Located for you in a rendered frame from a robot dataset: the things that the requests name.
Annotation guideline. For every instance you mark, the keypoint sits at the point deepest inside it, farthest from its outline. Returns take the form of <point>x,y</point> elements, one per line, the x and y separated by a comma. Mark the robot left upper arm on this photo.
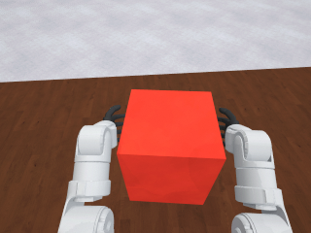
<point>88,219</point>

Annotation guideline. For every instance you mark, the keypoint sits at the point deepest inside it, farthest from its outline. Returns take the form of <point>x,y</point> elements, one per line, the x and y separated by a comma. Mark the left robot forearm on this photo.
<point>91,169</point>

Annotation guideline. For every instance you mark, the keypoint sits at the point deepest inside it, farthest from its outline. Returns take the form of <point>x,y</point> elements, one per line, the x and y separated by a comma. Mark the robot left hand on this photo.
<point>109,116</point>

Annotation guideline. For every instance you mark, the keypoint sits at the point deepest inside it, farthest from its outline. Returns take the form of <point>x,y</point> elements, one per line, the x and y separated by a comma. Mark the right robot forearm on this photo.
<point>255,176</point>

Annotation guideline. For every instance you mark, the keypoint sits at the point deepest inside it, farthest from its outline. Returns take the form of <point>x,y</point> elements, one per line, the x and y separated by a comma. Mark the robot right hand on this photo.
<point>232,120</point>

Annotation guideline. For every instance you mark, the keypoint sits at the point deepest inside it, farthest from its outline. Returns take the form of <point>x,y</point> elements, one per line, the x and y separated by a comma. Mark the carton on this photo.
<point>171,148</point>

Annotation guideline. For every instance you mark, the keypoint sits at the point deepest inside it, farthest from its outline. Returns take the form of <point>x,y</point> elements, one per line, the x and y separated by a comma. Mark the robot right upper arm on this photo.
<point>259,223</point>

